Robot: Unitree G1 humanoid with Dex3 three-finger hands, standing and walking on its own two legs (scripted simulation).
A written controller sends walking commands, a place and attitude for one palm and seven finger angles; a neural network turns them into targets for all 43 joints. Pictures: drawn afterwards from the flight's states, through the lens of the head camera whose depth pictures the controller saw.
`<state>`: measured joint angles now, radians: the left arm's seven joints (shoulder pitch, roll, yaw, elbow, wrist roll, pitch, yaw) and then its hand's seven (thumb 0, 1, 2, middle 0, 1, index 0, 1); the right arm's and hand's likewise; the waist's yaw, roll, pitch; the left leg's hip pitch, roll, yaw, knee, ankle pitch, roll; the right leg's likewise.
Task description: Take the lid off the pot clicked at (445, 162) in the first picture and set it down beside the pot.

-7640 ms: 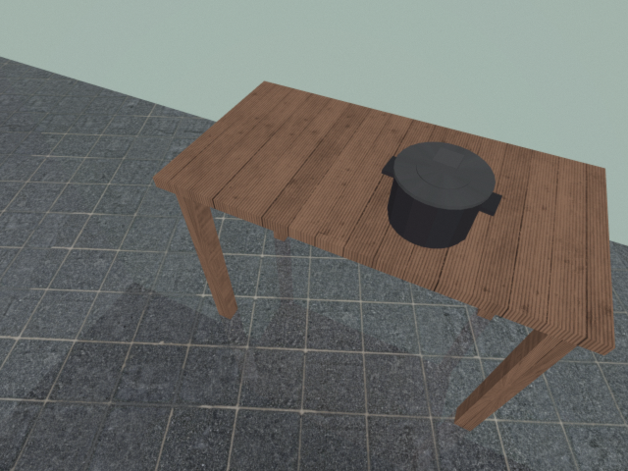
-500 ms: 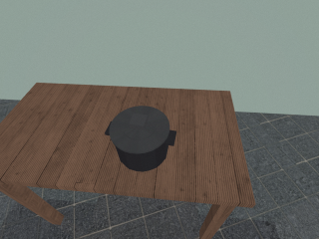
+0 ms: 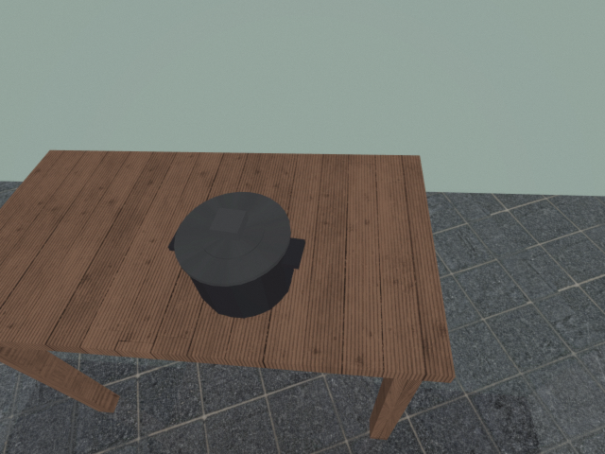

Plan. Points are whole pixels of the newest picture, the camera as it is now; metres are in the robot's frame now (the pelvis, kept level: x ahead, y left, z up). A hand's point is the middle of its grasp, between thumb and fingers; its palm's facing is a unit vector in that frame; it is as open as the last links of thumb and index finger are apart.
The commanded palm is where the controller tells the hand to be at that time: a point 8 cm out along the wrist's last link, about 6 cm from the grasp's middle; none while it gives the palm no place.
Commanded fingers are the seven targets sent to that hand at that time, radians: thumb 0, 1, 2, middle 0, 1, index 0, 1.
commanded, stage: look again from close up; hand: left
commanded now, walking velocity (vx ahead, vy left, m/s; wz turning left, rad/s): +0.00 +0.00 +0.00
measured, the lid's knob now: (229, 223) +0.43 +0.14 +0.05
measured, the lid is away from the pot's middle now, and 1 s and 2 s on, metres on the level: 0.00 0.00 0.00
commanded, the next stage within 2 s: lift the closed hand beside the body in 0.90 s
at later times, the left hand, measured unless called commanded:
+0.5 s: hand out of the picture -0.01 +0.18 -0.17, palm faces +0.03 -0.97 -0.23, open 7.3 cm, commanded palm none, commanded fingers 0.00 0.90 0.90 -0.20 -0.30 -0.20 -0.30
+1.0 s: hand out of the picture -0.03 +0.18 -0.17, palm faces +0.02 -0.98 -0.20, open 7.3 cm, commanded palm +0.08 +0.23 -0.07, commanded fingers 0.00 0.90 0.90 -0.24 -0.35 -0.24 -0.35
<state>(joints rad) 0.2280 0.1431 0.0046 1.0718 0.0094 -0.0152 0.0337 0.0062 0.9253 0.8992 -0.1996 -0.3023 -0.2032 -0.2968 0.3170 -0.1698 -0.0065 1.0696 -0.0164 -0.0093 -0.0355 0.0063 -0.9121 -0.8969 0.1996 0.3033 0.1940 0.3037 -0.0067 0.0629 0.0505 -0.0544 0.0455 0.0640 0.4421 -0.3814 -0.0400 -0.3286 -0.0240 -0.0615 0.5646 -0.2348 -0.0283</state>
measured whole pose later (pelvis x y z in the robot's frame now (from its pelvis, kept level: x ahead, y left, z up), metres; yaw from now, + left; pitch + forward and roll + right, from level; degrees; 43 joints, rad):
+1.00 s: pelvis -0.02 +0.02 +0.00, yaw -1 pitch -1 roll +1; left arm 0.29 0.13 0.00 1.11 0.01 0.00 0.04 0.01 0.92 0.90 -0.20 -0.30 -0.20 -0.30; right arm 0.36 -0.10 0.01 1.11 -0.01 -0.03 -0.04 0.00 -0.91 -0.90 0.20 0.30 0.19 0.30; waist 0.01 0.01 0.06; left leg -0.07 0.03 0.08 0.46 -0.37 -0.02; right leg -0.33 -0.04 -0.04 0.53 -0.19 -0.01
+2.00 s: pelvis -0.01 +0.04 +0.00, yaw +4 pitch +0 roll -1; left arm 0.66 0.24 0.10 -0.12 0.03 -0.06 0.08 0.01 0.90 0.90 -1.29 -1.50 -1.29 -1.49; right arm 0.20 -0.23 -0.08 0.57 0.01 -0.25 -0.08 0.02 -0.90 -0.90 0.05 0.23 0.20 0.31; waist 0.04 0.01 0.00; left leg -0.14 0.00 0.01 0.56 -0.43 0.02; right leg -0.32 -0.08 -0.10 0.54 -0.21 0.04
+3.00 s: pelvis -0.02 +0.03 +0.00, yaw +1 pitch +0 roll +0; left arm 0.45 0.64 0.14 -0.33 0.78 0.04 -0.08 0.00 0.52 1.11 -1.18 -1.09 -1.18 -1.08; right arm 0.11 -0.31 -0.03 0.47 0.04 0.01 -0.03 0.02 -0.90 -0.90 0.10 0.27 0.27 0.35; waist 0.06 0.10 -0.02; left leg -0.12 0.01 0.06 0.49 -0.37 0.01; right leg -0.33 -0.05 -0.06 0.48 -0.15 0.02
